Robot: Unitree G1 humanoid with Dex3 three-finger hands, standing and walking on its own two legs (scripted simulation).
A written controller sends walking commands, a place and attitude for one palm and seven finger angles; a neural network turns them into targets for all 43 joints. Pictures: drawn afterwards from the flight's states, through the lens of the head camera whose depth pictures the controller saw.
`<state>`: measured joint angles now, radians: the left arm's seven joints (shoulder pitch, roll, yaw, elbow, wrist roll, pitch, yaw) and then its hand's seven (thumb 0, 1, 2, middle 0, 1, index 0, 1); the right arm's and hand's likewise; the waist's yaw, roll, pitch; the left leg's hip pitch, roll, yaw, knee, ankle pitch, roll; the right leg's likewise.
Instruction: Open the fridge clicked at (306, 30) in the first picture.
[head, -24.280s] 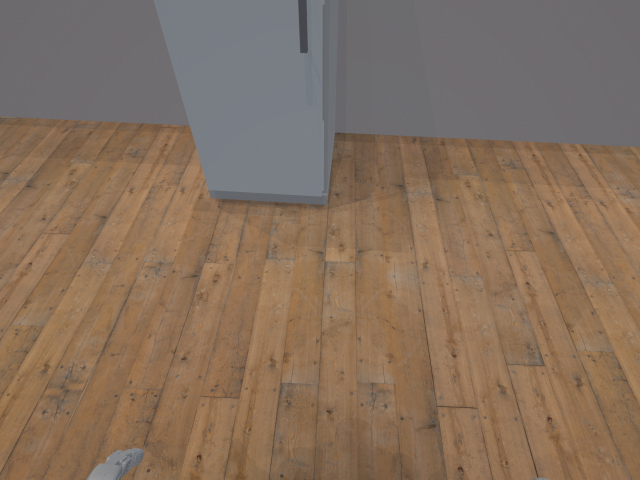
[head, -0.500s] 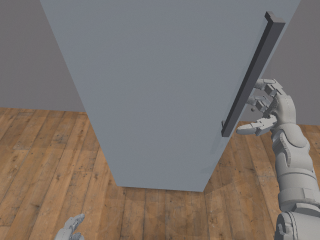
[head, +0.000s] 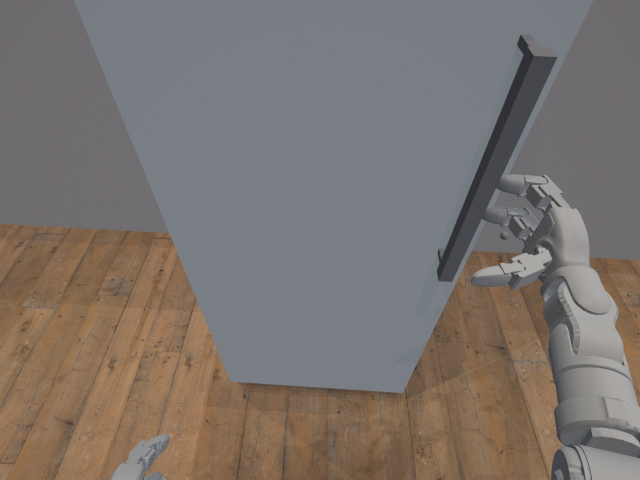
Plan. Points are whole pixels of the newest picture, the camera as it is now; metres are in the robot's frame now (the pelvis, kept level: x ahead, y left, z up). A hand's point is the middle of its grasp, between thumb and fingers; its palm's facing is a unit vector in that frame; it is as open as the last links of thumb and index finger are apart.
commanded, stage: slide the fingers in behind the handle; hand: right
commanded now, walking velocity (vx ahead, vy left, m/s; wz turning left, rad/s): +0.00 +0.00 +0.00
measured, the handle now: (476, 184) +0.46 -0.16 +0.15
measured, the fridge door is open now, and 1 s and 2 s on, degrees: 0 0 0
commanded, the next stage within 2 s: move the hooked fingers beside the handle in 0.54 s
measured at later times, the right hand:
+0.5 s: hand (492, 239) +0.39 -0.17 +0.13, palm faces +0.03 +1.00 +0.00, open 14.1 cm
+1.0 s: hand (493, 238) +0.39 -0.17 +0.13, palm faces +0.02 +1.00 -0.01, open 14.1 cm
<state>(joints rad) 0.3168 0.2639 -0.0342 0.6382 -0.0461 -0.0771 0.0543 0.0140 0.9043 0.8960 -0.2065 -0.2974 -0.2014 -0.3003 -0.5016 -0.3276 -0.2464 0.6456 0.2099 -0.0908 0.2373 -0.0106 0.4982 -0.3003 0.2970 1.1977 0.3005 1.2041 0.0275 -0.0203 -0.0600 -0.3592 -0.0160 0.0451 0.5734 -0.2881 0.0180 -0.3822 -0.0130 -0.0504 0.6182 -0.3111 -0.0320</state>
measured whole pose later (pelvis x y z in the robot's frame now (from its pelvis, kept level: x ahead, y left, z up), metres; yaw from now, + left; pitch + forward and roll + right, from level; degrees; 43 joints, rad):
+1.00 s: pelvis -0.01 +0.01 +0.00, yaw -2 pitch +3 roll +1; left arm 0.26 0.26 -0.05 0.67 -0.04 -0.12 0.06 0.01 0.90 0.90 -0.21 -0.30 -0.20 -0.30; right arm -0.52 -0.28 -0.16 0.62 0.20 -0.07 0.17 -0.01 0.50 -0.30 0.28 1.20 0.26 1.22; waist 0.00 -0.02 -0.04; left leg -0.33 -0.01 0.07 0.56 -0.28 0.02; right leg -0.36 0.00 -0.03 0.59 -0.29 -0.02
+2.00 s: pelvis +0.00 +0.00 +0.00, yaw -1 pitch +4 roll +1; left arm 0.28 0.26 -0.05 0.63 -0.04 -0.09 0.07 0.01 0.90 0.90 -0.21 -0.30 -0.20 -0.30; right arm -0.48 -0.35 -0.26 0.60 0.23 -0.05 0.27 -0.01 0.50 -0.30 0.29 1.20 0.30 1.20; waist 0.01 -0.02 -0.05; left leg -0.34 -0.01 0.05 0.56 -0.28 0.01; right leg -0.37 0.00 -0.04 0.60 -0.30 -0.04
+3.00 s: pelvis +0.00 +0.00 +0.00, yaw +0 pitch +5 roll +1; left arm 0.31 0.28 -0.04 0.63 -0.05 -0.09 0.07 0.01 0.90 0.90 -0.21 -0.30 -0.20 -0.30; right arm -0.50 -0.40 -0.30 0.66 0.24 -0.05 0.33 -0.01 0.50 -0.30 0.29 1.20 0.30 1.20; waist 0.03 -0.02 -0.06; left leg -0.37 -0.01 0.05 0.58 -0.29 0.02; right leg -0.40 -0.01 -0.04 0.63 -0.31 -0.03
